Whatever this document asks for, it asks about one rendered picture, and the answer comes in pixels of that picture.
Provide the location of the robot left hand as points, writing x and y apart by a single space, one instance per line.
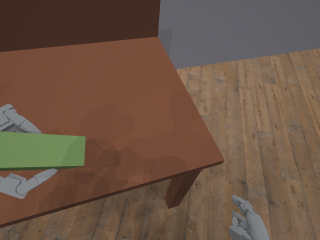
15 185

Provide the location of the sponge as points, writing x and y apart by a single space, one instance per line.
34 151

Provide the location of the table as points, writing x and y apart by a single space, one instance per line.
97 69

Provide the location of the robot right hand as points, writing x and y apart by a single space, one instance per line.
250 228

